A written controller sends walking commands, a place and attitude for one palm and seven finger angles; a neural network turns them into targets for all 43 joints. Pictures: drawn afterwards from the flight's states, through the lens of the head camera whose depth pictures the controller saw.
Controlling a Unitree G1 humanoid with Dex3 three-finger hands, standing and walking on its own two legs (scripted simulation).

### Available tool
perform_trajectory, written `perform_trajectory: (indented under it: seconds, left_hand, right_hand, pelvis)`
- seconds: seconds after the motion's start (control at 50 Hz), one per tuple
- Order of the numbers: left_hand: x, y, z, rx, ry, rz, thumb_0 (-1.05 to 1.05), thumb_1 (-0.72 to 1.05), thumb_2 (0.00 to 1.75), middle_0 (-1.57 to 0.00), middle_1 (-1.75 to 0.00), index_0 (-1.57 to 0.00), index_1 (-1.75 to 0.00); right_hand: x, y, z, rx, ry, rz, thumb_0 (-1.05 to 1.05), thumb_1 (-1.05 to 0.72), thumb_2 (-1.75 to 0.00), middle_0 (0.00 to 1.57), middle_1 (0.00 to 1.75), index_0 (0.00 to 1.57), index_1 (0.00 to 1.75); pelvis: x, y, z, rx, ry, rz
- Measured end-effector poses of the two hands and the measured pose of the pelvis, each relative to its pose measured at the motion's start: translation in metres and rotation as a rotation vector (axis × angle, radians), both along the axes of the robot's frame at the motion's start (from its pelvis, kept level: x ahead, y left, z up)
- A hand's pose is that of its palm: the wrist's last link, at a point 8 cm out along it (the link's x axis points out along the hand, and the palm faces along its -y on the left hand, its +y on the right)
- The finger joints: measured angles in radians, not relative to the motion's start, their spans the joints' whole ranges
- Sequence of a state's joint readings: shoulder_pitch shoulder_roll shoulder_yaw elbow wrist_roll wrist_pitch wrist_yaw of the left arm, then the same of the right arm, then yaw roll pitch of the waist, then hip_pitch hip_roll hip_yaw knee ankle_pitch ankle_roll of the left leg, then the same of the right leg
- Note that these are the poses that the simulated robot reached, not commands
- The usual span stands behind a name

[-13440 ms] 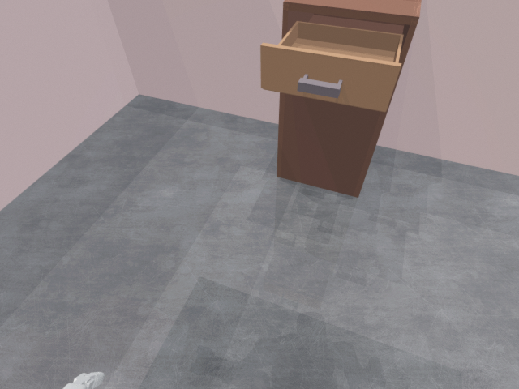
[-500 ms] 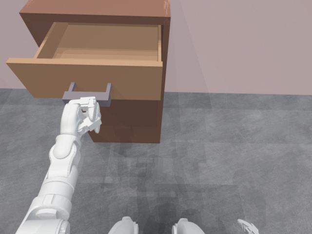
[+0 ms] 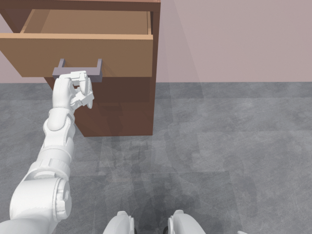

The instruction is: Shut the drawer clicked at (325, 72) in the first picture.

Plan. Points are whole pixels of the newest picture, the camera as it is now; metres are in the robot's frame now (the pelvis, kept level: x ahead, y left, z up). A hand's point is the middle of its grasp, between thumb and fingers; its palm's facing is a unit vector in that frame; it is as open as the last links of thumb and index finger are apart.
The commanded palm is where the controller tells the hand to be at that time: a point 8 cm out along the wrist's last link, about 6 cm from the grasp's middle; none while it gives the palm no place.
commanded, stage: push the drawer shut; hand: left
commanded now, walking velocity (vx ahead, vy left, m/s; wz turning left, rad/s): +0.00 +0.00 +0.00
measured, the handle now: (79, 68) +0.54 +0.19 +0.07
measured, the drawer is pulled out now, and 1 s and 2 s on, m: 0.12 0.00 0.00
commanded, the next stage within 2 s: pull the fist back off the drawer in 1.30 s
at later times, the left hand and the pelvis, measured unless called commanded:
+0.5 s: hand (93, 75) +0.52 +0.15 +0.06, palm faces +0.00 -1.00 -0.03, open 2.9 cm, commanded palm +0.51 +0.20 +0.07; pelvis +0.00 +0.00 -0.01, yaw -1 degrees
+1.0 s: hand (94, 60) +0.57 +0.15 +0.07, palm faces +0.00 -1.00 -0.02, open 3.1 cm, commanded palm +0.57 +0.19 +0.07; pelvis +0.01 +0.01 -0.01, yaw -2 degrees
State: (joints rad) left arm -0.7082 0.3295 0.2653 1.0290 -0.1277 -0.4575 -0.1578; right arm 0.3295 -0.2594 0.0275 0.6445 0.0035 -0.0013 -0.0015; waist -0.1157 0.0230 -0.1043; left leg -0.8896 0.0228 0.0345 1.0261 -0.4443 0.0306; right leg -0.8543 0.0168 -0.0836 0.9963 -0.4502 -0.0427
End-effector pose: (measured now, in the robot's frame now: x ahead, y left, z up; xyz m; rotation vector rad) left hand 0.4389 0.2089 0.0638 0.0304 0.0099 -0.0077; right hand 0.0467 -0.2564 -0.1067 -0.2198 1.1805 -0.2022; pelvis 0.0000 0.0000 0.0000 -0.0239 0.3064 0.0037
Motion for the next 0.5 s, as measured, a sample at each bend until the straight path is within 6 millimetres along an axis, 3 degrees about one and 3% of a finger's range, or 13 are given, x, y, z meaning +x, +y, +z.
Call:
perform_trajectory:
  seconds: [0.5]
  left_hand:
    - [0.061, -0.002, 0.002, -0.005, 0.018, 0.010, -0.03, 0.77, 0.90, -1.40, -1.60, -1.40, -1.60]
  right_hand:
    - [-0.059, 0.000, 0.000, -0.020, 0.181, -0.073, 0.00, -0.91, -0.90, 0.21, 0.30, 0.20, 0.30]
  pelvis:
    - [0.002, 0.001, -0.008, -0.018, 0.076, -0.010]
